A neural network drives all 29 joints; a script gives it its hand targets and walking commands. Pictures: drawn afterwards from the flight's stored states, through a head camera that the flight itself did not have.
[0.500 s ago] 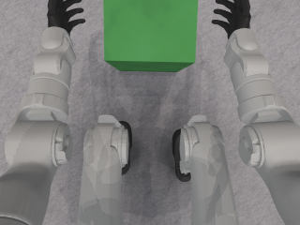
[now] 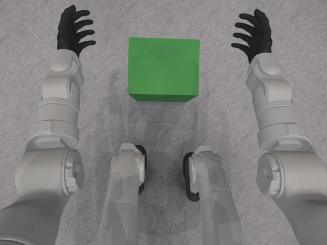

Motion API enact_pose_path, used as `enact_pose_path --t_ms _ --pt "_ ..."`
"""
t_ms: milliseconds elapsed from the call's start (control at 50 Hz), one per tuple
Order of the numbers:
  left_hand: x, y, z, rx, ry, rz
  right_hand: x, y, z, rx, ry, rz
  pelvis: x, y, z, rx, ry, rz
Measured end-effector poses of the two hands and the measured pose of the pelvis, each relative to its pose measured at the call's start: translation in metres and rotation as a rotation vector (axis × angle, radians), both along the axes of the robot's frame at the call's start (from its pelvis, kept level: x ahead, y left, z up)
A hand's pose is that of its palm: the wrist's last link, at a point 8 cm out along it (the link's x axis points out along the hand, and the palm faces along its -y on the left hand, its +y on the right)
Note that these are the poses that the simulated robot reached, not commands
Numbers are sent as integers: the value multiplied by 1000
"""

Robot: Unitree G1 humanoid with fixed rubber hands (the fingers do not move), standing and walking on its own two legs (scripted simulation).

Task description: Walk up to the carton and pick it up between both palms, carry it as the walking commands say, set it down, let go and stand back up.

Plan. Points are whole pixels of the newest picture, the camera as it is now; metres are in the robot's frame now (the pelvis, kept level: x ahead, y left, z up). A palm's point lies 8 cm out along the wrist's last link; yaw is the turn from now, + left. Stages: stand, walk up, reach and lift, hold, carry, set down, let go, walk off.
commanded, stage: set down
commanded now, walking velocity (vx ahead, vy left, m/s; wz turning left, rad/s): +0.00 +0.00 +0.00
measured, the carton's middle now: (162, 75) +0.52 +0.02 -0.41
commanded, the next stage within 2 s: let go in 0.52 s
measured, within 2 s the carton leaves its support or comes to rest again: neither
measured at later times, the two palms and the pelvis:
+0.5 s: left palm (25, 18) +0.50 +0.22 +0.03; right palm (307, 24) +0.50 -0.18 +0.03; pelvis +0.03 +0.00 +0.13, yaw +1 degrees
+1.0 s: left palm out of the picture +0.38 +0.23 +0.11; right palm out of the picture +0.39 -0.22 +0.11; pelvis +0.08 -0.01 +0.20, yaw +2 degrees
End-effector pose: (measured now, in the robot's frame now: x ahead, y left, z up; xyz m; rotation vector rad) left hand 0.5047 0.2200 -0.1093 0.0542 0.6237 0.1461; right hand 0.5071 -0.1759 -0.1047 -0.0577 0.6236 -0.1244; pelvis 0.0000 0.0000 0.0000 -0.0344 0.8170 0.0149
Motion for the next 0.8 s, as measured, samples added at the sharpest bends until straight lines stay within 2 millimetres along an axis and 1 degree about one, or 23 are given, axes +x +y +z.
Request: enact_pose_path --t_ms 240,360,420,480,520,620,700,740,800 --pt "-2 2 78 -11 -2 -8 -3 -1 78 9 -2 14 12 3 68 4 -22 1" --pt "-4 2 113 -13 0 -10 -4 -1 112 10 -2 20 18 3 101 7 -42 2" --pt "-6 1 127 -12 7 -11 -5 -1 125 6 4 26 22 3 115 8 -52 3" --pt "-6 0 135 -9 18 -12 -5 -1 133 0 14 30 25 3 126 10 -59 4" --pt "-6 0 137 -5 25 -12 -6 -1 135 -5 20 33 27 2 130 10 -61 6" --pt "-14 -2 134 14 45 -16 -12 -1 131 -28 42 47 32 1 138 11 -60 8" --pt "-32 0 134 51 73 -25 -27 -6 131 -65 72 73 39 0 146 15 -74 9" --pt "-45 2 140 75 86 -36 -38 -10 137 -85 83 91 44 -1 152 18 -93 8" --pt "-68 6 154 96 111 -50 -59 -18 150 -101 107 107 52 -3 163 24 -136 6"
